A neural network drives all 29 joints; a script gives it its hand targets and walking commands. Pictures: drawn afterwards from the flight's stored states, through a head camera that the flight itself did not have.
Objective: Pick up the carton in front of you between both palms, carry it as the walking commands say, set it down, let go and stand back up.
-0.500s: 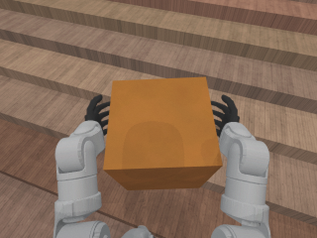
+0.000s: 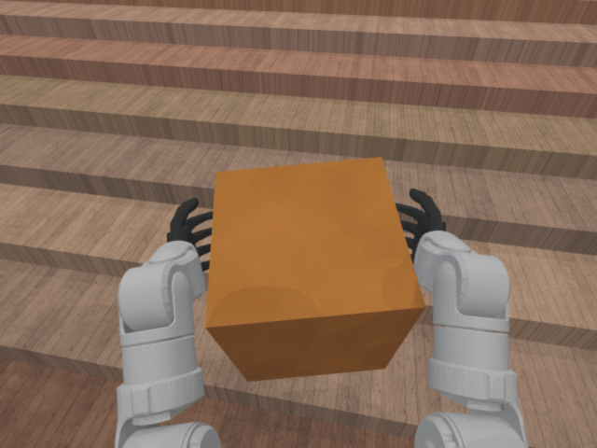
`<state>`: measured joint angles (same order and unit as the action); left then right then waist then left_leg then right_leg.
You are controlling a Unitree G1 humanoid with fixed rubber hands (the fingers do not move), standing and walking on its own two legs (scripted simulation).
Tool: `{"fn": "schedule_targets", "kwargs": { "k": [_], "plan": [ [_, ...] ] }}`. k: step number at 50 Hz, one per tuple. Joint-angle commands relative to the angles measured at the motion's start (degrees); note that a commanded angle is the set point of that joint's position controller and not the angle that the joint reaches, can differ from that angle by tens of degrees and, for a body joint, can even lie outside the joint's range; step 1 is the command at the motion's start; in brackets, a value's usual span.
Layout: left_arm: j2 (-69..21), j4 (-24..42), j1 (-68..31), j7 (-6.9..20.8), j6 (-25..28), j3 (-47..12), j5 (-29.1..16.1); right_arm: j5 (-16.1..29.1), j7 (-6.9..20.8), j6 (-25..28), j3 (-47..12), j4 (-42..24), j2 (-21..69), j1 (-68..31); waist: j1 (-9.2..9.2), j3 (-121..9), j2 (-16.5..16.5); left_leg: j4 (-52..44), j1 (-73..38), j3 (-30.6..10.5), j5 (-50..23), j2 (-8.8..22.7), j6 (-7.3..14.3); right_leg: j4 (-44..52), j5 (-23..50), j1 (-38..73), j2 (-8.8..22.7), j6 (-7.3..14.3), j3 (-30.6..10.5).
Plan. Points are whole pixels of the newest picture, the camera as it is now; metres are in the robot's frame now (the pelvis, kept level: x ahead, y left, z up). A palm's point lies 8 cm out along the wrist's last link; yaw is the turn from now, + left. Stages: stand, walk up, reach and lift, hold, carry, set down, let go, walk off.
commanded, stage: carry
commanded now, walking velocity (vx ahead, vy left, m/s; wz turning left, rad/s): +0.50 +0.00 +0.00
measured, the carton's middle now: (308, 279) +0.34 +0.00 +0.08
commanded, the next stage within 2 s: none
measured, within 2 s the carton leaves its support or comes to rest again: neither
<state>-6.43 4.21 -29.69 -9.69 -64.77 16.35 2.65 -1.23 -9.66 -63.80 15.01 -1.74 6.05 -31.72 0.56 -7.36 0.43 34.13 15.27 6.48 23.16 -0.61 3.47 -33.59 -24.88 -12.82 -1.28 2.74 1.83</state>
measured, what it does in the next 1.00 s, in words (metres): climbs: right foot 0.10 m higher, then left foot 0.10 m higher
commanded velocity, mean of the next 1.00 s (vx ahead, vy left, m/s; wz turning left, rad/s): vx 0.50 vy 0.00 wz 0.00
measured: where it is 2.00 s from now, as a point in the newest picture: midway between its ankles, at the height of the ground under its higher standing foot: (329, 178)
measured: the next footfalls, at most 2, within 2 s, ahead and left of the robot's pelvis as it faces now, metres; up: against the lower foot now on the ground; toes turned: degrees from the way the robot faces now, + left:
right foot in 0.34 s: +0.28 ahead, -0.15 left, +0.10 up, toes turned -1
left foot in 0.80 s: +0.62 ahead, +0.02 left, +0.21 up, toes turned +3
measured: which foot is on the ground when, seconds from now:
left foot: down 0.00-0.36, up 0.38-0.78, down 0.80-1.00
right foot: down 0.00-0.16, up 0.18-0.32, down 0.34-0.84, up 0.86-1.00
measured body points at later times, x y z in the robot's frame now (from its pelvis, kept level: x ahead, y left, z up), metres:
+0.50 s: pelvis +0.21 -0.09 +0.07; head +0.26 -0.08 +0.52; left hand +0.54 +0.12 +0.17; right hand +0.59 -0.19 +0.18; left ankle +0.11 +0.03 -0.47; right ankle +0.24 -0.15 -0.62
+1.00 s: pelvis +0.53 -0.08 +0.19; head +0.57 -0.10 +0.63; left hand +0.93 +0.00 +0.31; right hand +0.87 -0.30 +0.31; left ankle +0.58 +0.01 -0.52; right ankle +0.47 -0.17 -0.35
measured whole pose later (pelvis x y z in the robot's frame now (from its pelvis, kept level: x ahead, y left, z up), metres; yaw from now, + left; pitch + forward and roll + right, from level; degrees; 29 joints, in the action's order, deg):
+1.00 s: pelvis +0.53 -0.08 +0.19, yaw -2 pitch +3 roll +4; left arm -7.0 4.7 -37.4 -8.2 -68.3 25.4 5.6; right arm 1.9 -14.2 -67.5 13.3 0.2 4.8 -39.8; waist -11.9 0.7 1.0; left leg 41.5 26.6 8.5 17.9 -3.2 4.4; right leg -100.5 -26.0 -42.1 -3.4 4.3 -4.4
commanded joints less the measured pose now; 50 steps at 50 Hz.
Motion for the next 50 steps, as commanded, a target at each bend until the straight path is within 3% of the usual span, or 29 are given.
{"fn": "schedule_targets", "kwargs": {
  "k": [1,2,3,4,5,8,11,12,14,15,16,17,18,19,20,23,27,30,33,34,36,38,39,40,41,42,43,46,50],
  "plan": [
    [-36.7,3.91,-40.64,0.32,-0.66,-34.26,-14.11,8.49,-0.94,-1.67,-29.29,-2.47,36.4,-32.41,-4.73,-14.49,-6.01,-6.72,-20.32,-10.78,-21.12,6.78,6.69,-10.29,37.71,-10.96,5.78,3.7,-3.05],
    [-36.15,2.93,-40.75,0.13,-1.18,-34.02,-14.07,7.32,-1.44,-1.91,-27.93,-1.09,34.66,-30.43,-6.63,-16.3,-14.77,-7.89,-30.41,-18.61,-38.08,12.25,10.32,-22.05,27.22,-22.21,4.1,0.6,0.57],
    [-36.01,2.48,-41.05,0.04,-1.37,-33.81,-14.19,6.8,-1.77,-2.03,-27.36,-0.43,33.89,-29.25,-8.42,-15.04,-21.15,-9.75,-37.61,-25.99,-51.06,18.08,16.44,-37.6,2.29,-36.15,0.13,-1.8,4.87],
    [-36.07,1.45,-40.27,-0.15,-1.42,-33.23,-13.83,7.23,-1.75,-2.22,-27.85,-0.94,33.95,-29.3,-10.47,-12.38,-18.71,-11.2,-41.97,-32.68,-51.27,22.22,20.98,-52.71,-18.2,-50.8,-1.32,-1.92,4.73],
    [-36.25,0.01,-39.27,-0.29,-1.42,-31.34,-12.65,8.61,-1.57,-2.34,-29.86,-2.8,35.23,-31.14,-11.67,-9.72,-9.7,-9.86,-41.15,-35.55,-48.74,24.13,22.41,-67.02,-26.28,-60.52,-0.18,-0.46,-0.77],
    [-36.13,-1.03,-35.44,-1.14,-0.87,-24.74,-8.2,17.18,-0.3,-1.11,-37.67,-10.24,40.76,-43.46,-10.59,-9.47,1.24,-13.18,-40.33,-32.23,-32.4,25.0,15.88,-79.57,-32.78,-72.54,2.88,2.95,-8.91],
    [-33.28,-0.25,-35.87,-2.1,-0.22,-22.26,-4.08,24.24,1.41,0.38,-41.24,-13.8,44.41,-52.49,-2.83,-7.72,-1.31,-27.91,-18.88,-16.6,-9.35,16.76,6.18,-52.98,-18.53,-50.05,7.65,3.29,1.51],
    [-33.06,-0.12,-35.05,-2.07,-0.04,-23.18,-4.18,24.81,2.01,0.5,-40.44,-14.35,44.76,-53.06,1.11,-8.99,-3.65,-30.92,-2.48,-7.44,-19.48,13.04,4.12,-39.37,-8.99,-25.3,6.32,3.82,5.65],
    [-33.14,0.13,-34.94,-1.57,0.26,-25.25,-4.75,23.14,2.88,-0.13,-38.85,-10.12,44.49,-47.49,8.11,-19.84,-10.2,-6.86,1.5,2.39,-71.27,12.03,2.43,-34.66,0.02,1.47,-2.77,2.72,12.56],
    [-34.95,1.05,-36.15,-1.25,0.59,-27.41,-6.15,21.75,2.8,-0.46,-37.29,-9.69,43.53,-46.18,12.41,-25.41,-5.77,13.22,0.76,3.49,-80.27,9.32,0.27,-22.93,2.93,8.79,-6.84,3.65,8.07],
    [-36.27,1.62,-34.32,-0.59,0.53,-28.64,-7.81,19.24,2.26,-1.04,-35.21,-7.48,42.46,-42.26,17.4,-27.61,2.77,39.26,7.24,-0.17,-56.1,2.62,-3.64,-3.32,11.98,17.45,-5.54,8.0,-3.6],
    [-37.71,4.74,-36.47,0.08,0.6,-30.85,-11.0,15.35,1.73,-1.31,-33.99,-6.19,43.07,-34.92,10.22,-29.56,21.49,60.93,17.99,-5.4,2.75,-7.38,-7.18,7.99,34.25,21.4,11.45,13.17,-32.12],
    [-41.99,7.32,-37.26,1.0,0.57,-36.18,-14.24,11.31,0.96,-1.03,-30.32,-4.82,41.64,-31.2,5.95,-36.74,14.49,69.68,18.6,-17.87,0.06,-6.35,-4.02,5.9,35.34,21.97,14.93,15.87,-44.04],
    [-45.15,12.12,-43.08,2.09,0.86,-39.81,-18.49,8.63,0.35,-0.72,-27.53,-6.5,40.54,-32.92,4.01,-33.41,6.8,73.0,23.32,-19.02,-2.73,-3.57,-2.64,5.4,34.81,21.13,14.8,15.45,-42.63],
    [-47.18,18.48,-48.25,3.03,1.58,-43.37,-22.21,7.57,0.11,-0.22,-25.6,-9.15,40.64,-32.88,2.89,-29.68,2.71,69.86,25.38,-16.62,-1.95,-0.76,-2.18,6.02,25.05,16.5,13.42,10.99,-38.09],
    [-48.07,20.01,-53.99,4.9,2.77,-46.77,-26.5,5.17,-0.21,1.23,-26.38,-12.09,38.3,-35.56,3.12,-20.57,-0.19,64.89,35.02,-9.92,1.43,1.27,-1.03,6.14,16.19,13.06,14.0,12.03,-33.01],
    [-43.57,11.29,-46.4,5.26,0.88,-44.56,-25.31,1.9,-0.62,-0.1,-27.14,-7.57,33.12,-29.08,6.39,-18.29,-1.34,66.45,49.27,-5.19,7.38,1.18,1.02,6.56,34.25,26.1,15.34,13.81,-27.33],
    [-41.0,6.62,-43.54,4.33,-1.4,-41.54,-23.91,2.19,-0.64,-2.94,-27.67,-5.41,32.06,-28.1,6.69,-12.03,1.69,71.38,60.22,-5.64,10.27,3.12,2.79,12.46,21.01,25.39,16.44,15.33,-25.34],
    [-39.67,2.27,-43.82,3.7,-3.98,-36.18,-21.95,3.56,-1.04,-5.4,-27.46,-6.01,31.21,-34.42,3.96,-3.37,1.64,53.27,53.94,1.24,7.29,4.58,2.04,21.96,17.98,13.78,11.16,12.36,-15.15],
    [-39.05,2.0,-43.61,3.63,-4.48,-34.13,-21.18,4.82,-1.24,-6.06,-27.84,-6.27,31.71,-36.6,3.49,-3.1,2.43,44.88,43.0,4.7,0.72,3.76,2.49,25.73,25.34,7.55,9.54,11.75,-9.51],
    [-37.84,0.59,-42.79,3.12,-5.24,-30.12,-18.22,7.8,-1.3,-6.93,-29.75,-4.81,35.12,-40.48,0.12,-9.24,7.96,32.05,17.83,10.33,-10.05,-2.08,3.73,22.75,68.38,-0.33,7.86,8.78,-0.86],
    [-37.08,-1.56,-41.46,2.41,-5.62,-27.13,-14.99,9.96,-1.05,-7.06,-31.12,-2.4,38.97,-41.22,-5.86,-19.04,15.52,24.52,8.31,11.57,-9.11,-6.99,4.05,2.72,101.68,10.01,9.11,4.87,4.18],
    [-36.5,-1.6,-42.41,2.04,-5.54,-25.85,-12.89,11.38,-0.61,-6.83,-31.68,-2.51,40.58,-43.18,-11.68,-22.83,13.12,12.48,-1.09,9.98,-14.43,-7.66,2.77,-13.23,104.23,10.94,7.93,1.76,4.9],
    [-35.48,-2.42,-41.98,1.68,-5.42,-23.86,-10.78,13.13,-0.03,-6.43,-32.63,-2.39,42.17,-44.21,-15.0,-27.41,4.04,-3.09,-14.85,-1.25,-23.5,-3.98,5.76,-38.17,79.43,2.94,3.01,-2.14,2.42],
    [-36.19,-3.89,-37.4,1.56,-5.16,-22.05,-7.74,14.9,0.29,-5.71,-34.15,-0.65,44.25,-44.8,-8.41,-28.86,-13.8,-5.3,-28.65,-31.85,-59.89,15.59,16.2,-58.85,9.39,-18.89,-6.88,-5.83,-1.49],
    [-35.29,-3.66,-38.12,1.46,-4.57,-20.47,-5.63,15.78,1.05,-4.6,-35.19,-1.39,48.0,-45.61,-8.4,-32.07,-10.73,-3.2,-32.44,-42.74,-63.08,17.52,22.91,-76.75,3.82,-28.45,-8.87,-5.32,-9.37],
    [-36.33,-2.8,-39.12,1.45,-4.32,-20.18,-5.34,18.25,1.94,-3.68,-36.63,-2.52,50.6,-47.62,-8.85,-30.13,-8.16,-2.91,-30.16,-47.13,-49.87,17.83,22.76,-80.63,-0.07,-36.23,-4.6,-2.5,-14.47],
    [-38.21,4.76,-46.66,1.68,-2.13,-22.2,-6.06,25.82,4.09,-1.92,-41.98,-8.57,57.17,-58.93,-5.86,-21.48,1.17,-7.89,-18.47,-41.26,-13.58,17.39,14.23,-70.97,-2.54,-40.88,1.54,2.37,-13.01],
    [-32.93,1.5,-42.4,0.86,-1.29,-22.24,-3.18,26.38,4.09,-1.68,-41.8,-8.0,53.64,-56.31,-5.62,-17.39,-0.28,-11.82,-16.63,-29.91,-15.81,18.18,13.45,-67.16,-6.61,-47.11,3.95,3.96,-6.17]
  ]
}}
